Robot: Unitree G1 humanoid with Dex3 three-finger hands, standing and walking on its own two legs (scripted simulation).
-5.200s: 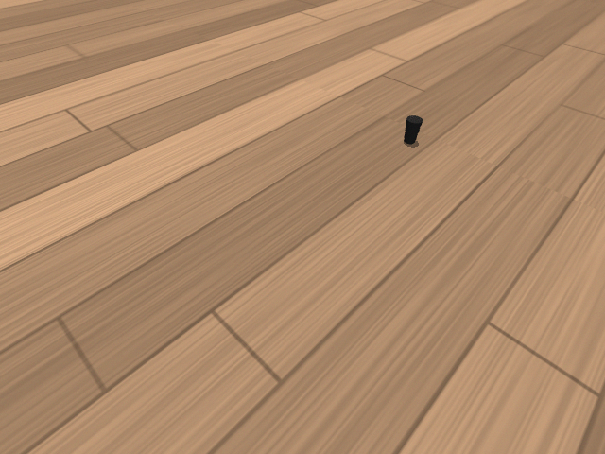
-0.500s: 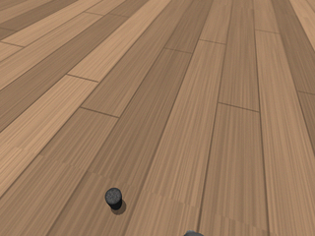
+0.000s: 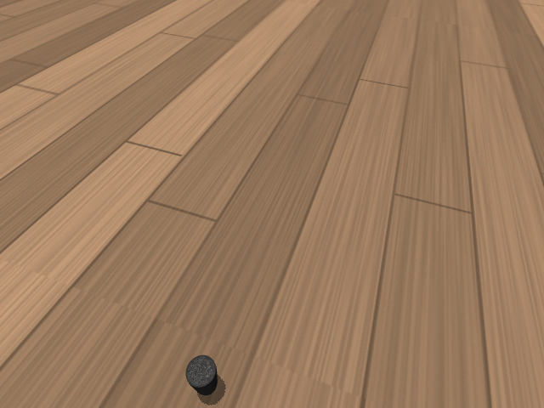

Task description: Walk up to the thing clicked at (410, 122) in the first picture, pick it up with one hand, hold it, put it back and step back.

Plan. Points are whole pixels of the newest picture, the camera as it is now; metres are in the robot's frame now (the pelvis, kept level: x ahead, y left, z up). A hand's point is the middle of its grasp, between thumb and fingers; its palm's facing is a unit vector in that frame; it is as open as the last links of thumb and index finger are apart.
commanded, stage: walk up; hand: left
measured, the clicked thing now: (204, 377) +0.37 +0.22 -0.68
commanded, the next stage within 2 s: stand in 1.20 s
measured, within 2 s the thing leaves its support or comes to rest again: neither
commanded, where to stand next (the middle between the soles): +0.04 +0.00 m, yaw +1 degrees
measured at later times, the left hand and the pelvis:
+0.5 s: hand out of the picture +0.11 +0.25 -0.13, palm faces +0.01 -0.94 -0.34, open 7.4 cm; pelvis +0.03 +0.00 +0.02, yaw +0 degrees
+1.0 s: hand out of the picture +0.11 +0.25 -0.13, palm faces -0.01 -0.95 -0.32, open 7.4 cm; pelvis +0.03 +0.00 +0.03, yaw +0 degrees
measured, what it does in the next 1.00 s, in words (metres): stands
